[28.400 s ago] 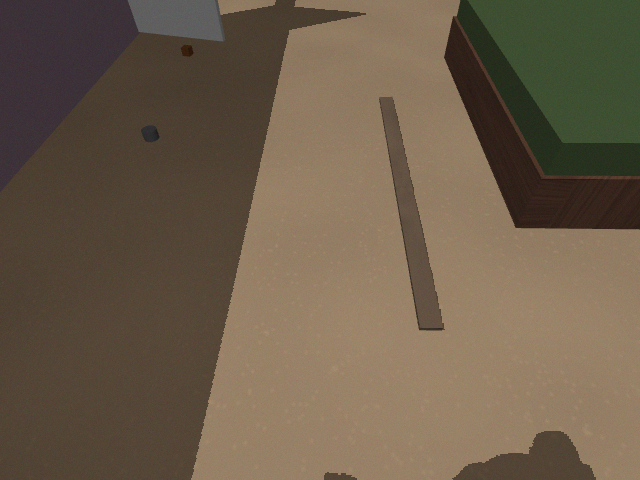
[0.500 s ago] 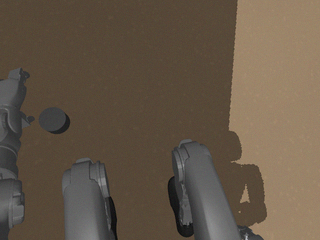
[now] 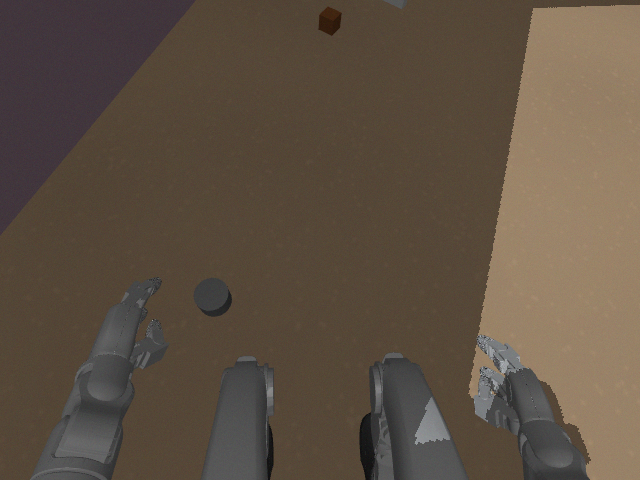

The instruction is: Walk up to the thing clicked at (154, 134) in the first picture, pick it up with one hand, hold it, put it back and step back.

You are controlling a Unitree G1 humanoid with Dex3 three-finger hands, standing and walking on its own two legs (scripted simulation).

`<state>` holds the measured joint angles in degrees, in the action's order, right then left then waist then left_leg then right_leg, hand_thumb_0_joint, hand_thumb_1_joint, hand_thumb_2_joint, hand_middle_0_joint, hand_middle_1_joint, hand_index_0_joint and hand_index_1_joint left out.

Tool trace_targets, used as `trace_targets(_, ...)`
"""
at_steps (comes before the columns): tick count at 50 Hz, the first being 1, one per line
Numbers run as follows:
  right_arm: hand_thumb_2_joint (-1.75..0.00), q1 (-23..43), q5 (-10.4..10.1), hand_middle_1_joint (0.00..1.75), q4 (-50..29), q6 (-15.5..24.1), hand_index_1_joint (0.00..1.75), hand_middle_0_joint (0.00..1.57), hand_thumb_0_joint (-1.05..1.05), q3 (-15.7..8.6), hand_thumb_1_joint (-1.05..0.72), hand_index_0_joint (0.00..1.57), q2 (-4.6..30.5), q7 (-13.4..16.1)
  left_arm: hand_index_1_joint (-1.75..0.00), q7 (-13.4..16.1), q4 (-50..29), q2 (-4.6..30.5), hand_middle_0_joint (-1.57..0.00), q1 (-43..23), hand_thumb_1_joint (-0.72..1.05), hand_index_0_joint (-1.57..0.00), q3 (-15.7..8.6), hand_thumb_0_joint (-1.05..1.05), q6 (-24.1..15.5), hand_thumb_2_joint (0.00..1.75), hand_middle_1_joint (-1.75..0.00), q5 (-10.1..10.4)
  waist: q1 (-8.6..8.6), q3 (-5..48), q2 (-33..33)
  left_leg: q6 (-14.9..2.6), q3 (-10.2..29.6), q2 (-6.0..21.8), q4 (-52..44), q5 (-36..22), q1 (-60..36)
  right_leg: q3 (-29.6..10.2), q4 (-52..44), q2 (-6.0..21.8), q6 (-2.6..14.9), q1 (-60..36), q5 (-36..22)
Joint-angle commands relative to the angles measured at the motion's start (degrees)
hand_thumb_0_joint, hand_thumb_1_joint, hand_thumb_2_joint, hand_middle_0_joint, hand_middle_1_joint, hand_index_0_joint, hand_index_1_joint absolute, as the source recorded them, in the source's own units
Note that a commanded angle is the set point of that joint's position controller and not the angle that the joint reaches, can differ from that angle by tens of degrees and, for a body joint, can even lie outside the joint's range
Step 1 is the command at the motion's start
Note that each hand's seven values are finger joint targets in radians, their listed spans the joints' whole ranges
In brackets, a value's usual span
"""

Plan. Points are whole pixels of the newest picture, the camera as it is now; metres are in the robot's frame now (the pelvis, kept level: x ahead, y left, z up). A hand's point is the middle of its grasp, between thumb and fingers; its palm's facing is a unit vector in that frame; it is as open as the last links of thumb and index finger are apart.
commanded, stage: home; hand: left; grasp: from above
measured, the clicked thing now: (213, 297) +0.49 +0.25 -0.51
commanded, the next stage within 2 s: none
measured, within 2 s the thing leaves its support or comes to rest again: neither
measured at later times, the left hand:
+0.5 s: hand (112, 368) +0.24 +0.19 +0.11, palm faces +0.09 -0.97 -0.21, open 7.4 cm
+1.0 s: hand (103, 385) +0.23 +0.18 +0.13, palm faces +0.10 -0.97 -0.20, open 7.4 cm
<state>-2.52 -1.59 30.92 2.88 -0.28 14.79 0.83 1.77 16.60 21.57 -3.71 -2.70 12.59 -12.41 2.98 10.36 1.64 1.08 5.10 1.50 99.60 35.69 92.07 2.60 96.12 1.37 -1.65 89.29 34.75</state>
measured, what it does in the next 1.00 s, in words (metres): rises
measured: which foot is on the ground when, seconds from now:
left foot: down 0.00-1.00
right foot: down 0.00-1.00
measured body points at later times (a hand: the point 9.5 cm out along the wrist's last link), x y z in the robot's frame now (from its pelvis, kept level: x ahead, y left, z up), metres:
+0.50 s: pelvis +0.07 +0.00 +0.16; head +0.10 +0.01 +0.61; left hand +0.24 +0.24 +0.13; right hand +0.21 -0.24 +0.08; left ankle +0.07 +0.13 -0.51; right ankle +0.08 -0.14 -0.51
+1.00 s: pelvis +0.08 +0.00 +0.17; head +0.10 +0.00 +0.62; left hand +0.22 +0.23 +0.14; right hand +0.26 -0.24 +0.11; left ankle +0.07 +0.13 -0.51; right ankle +0.08 -0.14 -0.51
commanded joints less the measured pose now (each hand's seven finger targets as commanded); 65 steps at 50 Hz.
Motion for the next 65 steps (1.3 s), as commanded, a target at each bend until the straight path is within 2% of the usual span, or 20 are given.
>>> trace_targets(1,-0.90,-3.7,-0.8,0.30,-6.8,3.5,0.30,0.20,0.00,-2.5,-0.90,0.20,7.6,2.4,-0.30,2.4,-16.4,7.7,-0.20,-3.0,0.90,-0.20,-4.1,0.00,1.1,0.90,-0.30,6.0,2.07,23.9,4.8,-2.46,-0.3,-0.9,-22.6,-0.2,-27.0,-0.9,-20.9,-1.5,2.64,-21.3,-2.6)
trace_targets(5,-0.90,-5.4,-1.0,0.30,-7.1,4.9,0.30,0.20,0.00,-1.4,-0.90,0.20,6.4,4.3,-0.30,3.4,-19.1,5.0,-0.20,2.9,0.90,-0.20,-4.3,0.00,4.3,0.90,-0.30,9.6,1.89,21.4,4.0,-2.19,0.0,-0.7,-28.1,-3.1,-33.5,-0.9,-26.7,-1.7,2.66,-27.8,-5.3)
trace_targets(9,-0.90,-7.2,-0.9,0.30,-7.1,6.5,0.30,0.20,0.00,-0.4,-0.90,0.20,5.5,6.5,-0.30,3.6,-20.7,2.0,-0.20,9.0,0.90,-0.20,-4.5,0.00,6.7,0.90,-0.30,12.9,1.49,18.5,3.9,-1.90,0.0,-0.5,-33.2,-9.0,-39.3,-0.5,-31.6,-1.8,2.53,-34.2,-10.3)
trace_targets(12,-0.90,-8.4,-0.8,0.30,-7.4,7.8,0.30,0.20,0.00,0.2,-0.90,0.20,4.8,8.0,-0.30,3.6,-23.1,0.4,-0.20,13.5,0.90,-0.20,-4.8,0.00,7.9,0.90,-0.30,14.4,1.07,15.0,3.8,-1.76,-0.3,-0.6,-37.7,-9.9,-43.0,-0.4,-36.2,-2.0,2.48,-38.7,-11.0)
trace_targets(17,-0.90,-10.6,-0.2,0.30,-8.5,9.5,0.30,0.20,0.00,0.3,-0.90,0.20,4.3,9.5,-0.30,3.1,-27.7,-1.9,-0.20,21.9,0.90,-0.20,-4.3,0.00,9.7,0.90,-0.30,16.0,0.42,12.1,4.3,-1.33,-0.8,-0.5,-43.5,-16.5,-50.3,0.7,-41.6,-2.4,2.15,-46.1,-16.6)
trace_targets(22,-0.90,-11.2,0.0,0.30,-9.9,10.8,0.30,0.20,0.00,0.1,-0.90,0.20,3.6,10.5,-0.30,2.5,-32.4,-3.0,-0.20,29.5,0.90,-0.20,-3.3,0.00,11.2,0.90,-0.30,16.0,-0.03,8.8,2.3,-1.64,-2.6,-1.2,-47.1,-20.2,-54.1,1.1,-47.4,-2.8,1.94,-52.1,-19.4)
trace_targets(26,-0.90,-11.4,0.5,0.30,-10.2,11.7,0.30,0.20,0.00,-0.3,-0.90,0.20,3.7,10.7,-0.30,1.5,-34.7,-3.9,-0.20,32.3,0.90,-0.20,-2.5,0.00,11.7,0.90,-0.30,15.9,0.19,4.9,1.4,-1.69,-2.6,-1.3,-49.6,-20.2,-55.7,1.8,-49.7,-3.0,1.78,-53.2,-19.0)
trace_targets(34,-0.90,-10.8,1.1,0.30,-9.7,13.5,0.30,0.20,0.00,-0.9,-0.90,0.20,4.7,10.7,-0.30,-0.1,-34.4,-3.5,-0.20,30.9,0.90,-0.20,-2.4,0.00,11.4,0.90,-0.30,15.3,0.29,1.5,-0.2,-1.90,-3.1,-1.5,-51.1,-19.0,-57.2,2.1,-51.3,-2.7,1.33,-53.7,-17.6)
trace_targets(37,-0.90,-10.5,1.3,0.30,-9.6,14.0,0.30,0.20,0.00,-1.1,-0.90,0.20,4.8,10.6,-0.30,-0.3,-34.8,-2.9,-0.20,30.8,0.90,-0.20,-3.0,0.00,10.9,0.90,-0.30,15.0,-0.11,3.2,1.1,-1.72,-3.1,-1.5,-51.0,-20.8,-58.4,1.9,-50.8,-2.5,1.43,-54.6,-19.3)
trace_targets(40,-0.90,-10.2,1.4,0.30,-9.3,14.3,0.30,0.20,0.00,-1.0,-0.90,0.20,4.8,10.4,-0.30,-0.4,-35.6,-3.0,-0.20,30.0,0.90,-0.20,-2.6,0.00,10.7,0.90,-0.30,15.0,0.05,3.5,1.0,-1.72,-2.9,-1.7,-51.1,-20.4,-58.8,1.7,-50.8,-2.5,1.36,-55.2,-19.3)
trace_targets(41,-0.90,-10.1,1.4,0.30,-9.2,14.3,0.30,0.20,0.00,-1.0,-0.90,0.20,4.9,10.4,-0.30,-0.4,-35.2,-2.7,-0.20,30.1,0.90,-0.20,-3.1,0.00,10.6,0.90,-0.30,14.9,-0.56,3.2,2.1,-1.59,-2.9,-1.6,-51.4,-20.3,-58.9,1.7,-50.8,-2.5,1.37,-55.1,-19.2)
trace_targets(42,-0.90,-10.2,1.5,0.30,-9.1,14.4,0.30,0.20,0.00,-1.0,-0.90,0.20,4.8,10.4,-0.30,-0.4,-35.1,-3.2,-0.20,30.2,0.90,-0.20,-2.5,0.00,10.5,0.90,-0.30,14.8,0.04,3.8,2.3,-1.48,-2.7,-1.6,-51.4,-20.8,-59.3,1.7,-50.5,-2.6,1.50,-55.1,-19.4)
trace_targets(43,-0.90,-10.0,1.5,0.30,-8.9,14.4,0.30,0.20,0.00,-1.0,-0.90,0.20,4.9,10.4,-0.30,-0.4,-34.7,-3.0,-0.20,31.1,0.90,-0.20,-2.8,0.00,10.6,0.90,-0.30,14.7,-0.52,3.3,2.1,-1.41,-2.8,-1.4,-51.4,-21.6,-59.4,2.0,-50.3,-2.7,1.51,-55.1,-20.0)
trace_targets(48,-0.90,-10.0,1.5,0.30,-8.8,14.3,0.30,0.20,0.00,-0.9,-0.90,0.20,4.8,10.4,-0.30,-0.1,-35.1,-2.9,-0.20,31.0,0.90,-0.20,-2.3,0.00,10.5,0.90,-0.30,14.6,-0.57,4.9,1.4,-1.65,-3.3,-1.7,-50.1,-24.3,-59.6,1.4,-50.4,-2.4,1.33,-56.4,-23.1)
trace_targets(49,-0.90,-9.8,1.5,0.30,-9.0,14.3,0.30,0.20,0.00,-0.9,-0.90,0.20,4.9,10.4,-0.30,0.0,-34.8,-2.9,-0.20,30.8,0.90,-0.20,-2.5,0.00,10.6,0.90,-0.30,14.6,-0.20,4.6,0.9,-1.73,-3.3,-1.7,-50.1,-23.7,-59.5,1.4,-50.7,-2.4,1.22,-56.0,-22.7)
trace_targets(58,-0.90,-9.3,1.3,0.30,-8.7,14.3,0.30,0.20,0.00,-0.8,-0.90,0.20,4.7,10.5,-0.30,-0.1,-34.3,-2.9,-0.20,31.4,0.90,-0.20,-2.5,0.00,10.7,0.90,-0.30,14.9,-1.17,3.3,0.3,-1.73,-3.1,-1.6,-51.1,-20.9,-58.5,1.7,-51.2,-2.5,1.27,-56.0,-19.8)
trace_targets(59,-0.90,-9.6,1.4,0.30,-8.9,14.3,0.30,0.20,0.00,-1.0,-0.90,0.20,4.8,10.4,-0.30,0.0,-34.8,-2.9,-0.20,30.9,0.90,-0.20,-2.7,0.00,10.6,0.90,-0.30,15.0,-0.74,4.0,0.4,-1.74,-2.9,-1.5,-51.1,-20.9,-58.7,1.6,-51.1,-2.5,1.33,-56.0,-19.9)
trace_targets(62,-0.90,-9.9,1.4,0.30,-8.6,14.3,0.30,0.20,0.00,-1.0,-0.90,0.20,4.8,10.4,-0.30,-0.2,-34.2,-3.2,-0.20,31.3,0.90,-0.20,-2.3,0.00,10.6,0.90,-0.30,15.0,-0.96,3.1,0.9,-1.58,-2.8,-1.4,-51.4,-20.3,-58.3,1.8,-50.8,-2.6,1.40,-55.5,-19.2)
trace_targets(64,-0.90,-10.1,1.3,0.30,-8.6,14.3,0.30,0.20,0.00,-1.1,-0.90,0.20,4.8,10.5,-0.30,-0.1,-34.0,-3.0,-0.20,31.7,0.90,-0.20,-3.0,0.00,10.6,0.90,-0.30,15.0,-0.96,3.7,0.5,-1.58,-2.9,-1.3,-51.3,-21.1,-58.7,1.9,-50.6,-2.6,1.42,-56.0,-19.7)
trace_targets(65,-0.90,-10.0,1.4,0.30,-8.6,14.4,0.30,0.20,0.00,-1.2,-0.90,0.20,4.8,10.5,-0.30,-0.2,-34.7,-2.9,-0.20,30.8,0.90,-0.20,-2.5,0.00,10.4,0.90,-0.30,15.0,-0.68,3.9,1.0,-1.61,-2.9,-1.4,-50.9,-21.4,-58.7,1.6,-50.7,-2.5,1.31,-56.0,-20.2)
